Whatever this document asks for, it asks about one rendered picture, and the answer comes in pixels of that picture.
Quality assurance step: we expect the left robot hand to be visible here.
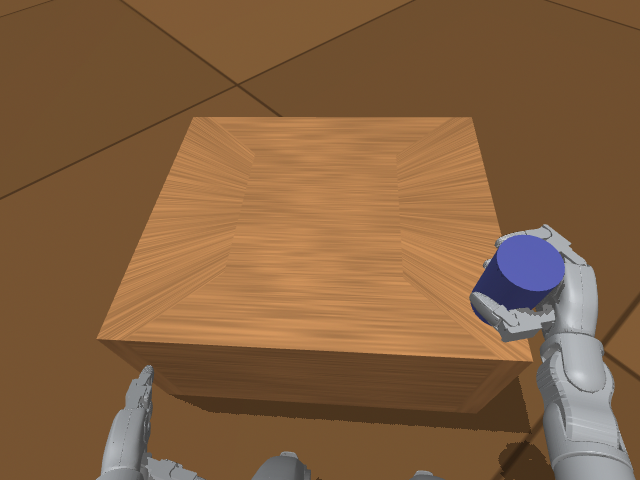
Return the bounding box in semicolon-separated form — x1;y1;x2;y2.
101;365;206;480

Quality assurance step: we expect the right robot hand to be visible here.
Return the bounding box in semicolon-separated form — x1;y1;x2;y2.
469;224;598;343

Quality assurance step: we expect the right robot arm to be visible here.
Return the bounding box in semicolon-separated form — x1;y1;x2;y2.
536;332;636;480

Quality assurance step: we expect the can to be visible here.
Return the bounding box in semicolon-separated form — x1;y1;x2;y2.
470;235;565;326

